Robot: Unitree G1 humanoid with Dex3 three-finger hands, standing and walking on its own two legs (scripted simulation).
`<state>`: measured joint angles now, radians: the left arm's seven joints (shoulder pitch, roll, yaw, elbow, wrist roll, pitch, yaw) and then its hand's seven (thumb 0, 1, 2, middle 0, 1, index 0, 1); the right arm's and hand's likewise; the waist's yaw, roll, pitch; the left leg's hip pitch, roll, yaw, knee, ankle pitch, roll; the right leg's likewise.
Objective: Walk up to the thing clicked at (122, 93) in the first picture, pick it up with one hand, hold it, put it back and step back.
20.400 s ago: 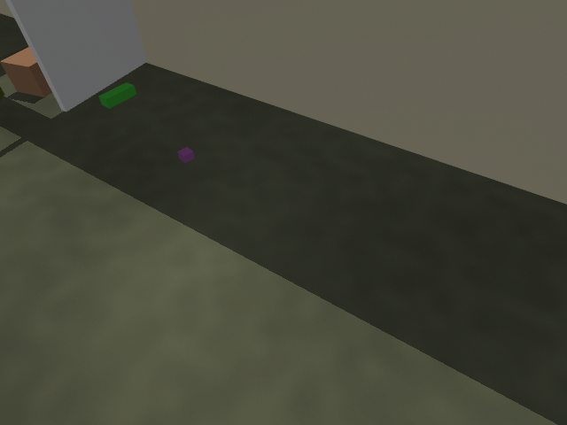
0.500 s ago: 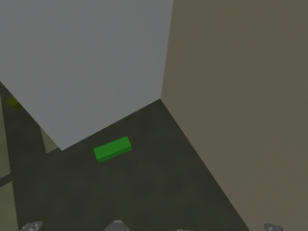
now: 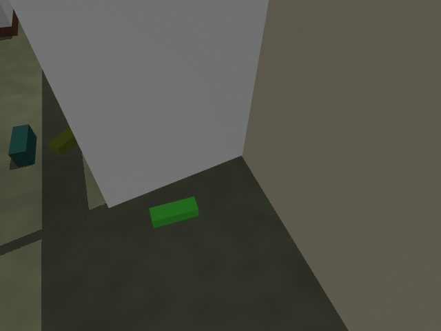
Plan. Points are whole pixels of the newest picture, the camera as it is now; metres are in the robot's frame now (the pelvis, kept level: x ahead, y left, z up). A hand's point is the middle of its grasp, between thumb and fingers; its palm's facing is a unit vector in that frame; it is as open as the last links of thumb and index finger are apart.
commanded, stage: walk up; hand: left
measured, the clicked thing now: (174, 212) +0.79 +0.21 -0.73
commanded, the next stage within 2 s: stand in 1.00 s
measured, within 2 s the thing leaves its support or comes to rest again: neither
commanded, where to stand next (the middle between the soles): +0.39 -0.02 m, yaw -2 degrees
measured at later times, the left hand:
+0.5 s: hand out of the picture +0.04 +0.27 -0.15, palm faces +0.04 -0.93 -0.37, open 7.4 cm
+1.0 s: hand out of the picture +0.09 +0.26 -0.14, palm faces +0.03 -0.93 -0.36, open 7.3 cm
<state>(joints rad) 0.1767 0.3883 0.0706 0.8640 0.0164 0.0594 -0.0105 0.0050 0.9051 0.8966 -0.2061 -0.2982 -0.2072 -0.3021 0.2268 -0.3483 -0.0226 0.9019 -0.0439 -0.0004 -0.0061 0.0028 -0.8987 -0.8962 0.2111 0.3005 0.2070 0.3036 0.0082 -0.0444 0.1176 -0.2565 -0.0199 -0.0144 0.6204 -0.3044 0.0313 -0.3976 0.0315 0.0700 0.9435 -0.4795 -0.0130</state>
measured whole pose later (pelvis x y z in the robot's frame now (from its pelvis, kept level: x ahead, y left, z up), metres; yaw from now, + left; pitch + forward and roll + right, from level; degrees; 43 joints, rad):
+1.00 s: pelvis +0.01 +0.00 +0.01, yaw +1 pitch -3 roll +0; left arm 0.10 0.38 0.02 1.07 0.01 -0.03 0.01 0.00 0.91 0.90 -0.21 -0.30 -0.21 -0.30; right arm 0.08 -0.35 -0.03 1.05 -0.02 0.00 0.01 0.00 -0.90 -0.90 0.21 0.30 0.20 0.30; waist 0.02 -0.01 0.08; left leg -0.20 -0.01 -0.05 0.53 -0.28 0.00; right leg -0.11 -0.02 0.02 0.48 -0.32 0.03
